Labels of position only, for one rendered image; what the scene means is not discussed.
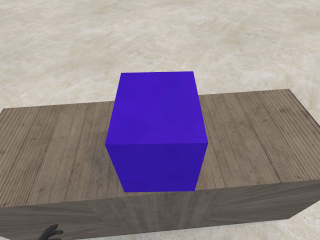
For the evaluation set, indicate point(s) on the carton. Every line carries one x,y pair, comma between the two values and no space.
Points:
156,138

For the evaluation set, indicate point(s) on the pedestal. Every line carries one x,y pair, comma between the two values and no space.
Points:
262,163

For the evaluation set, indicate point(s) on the left robot hand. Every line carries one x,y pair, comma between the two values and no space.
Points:
49,232

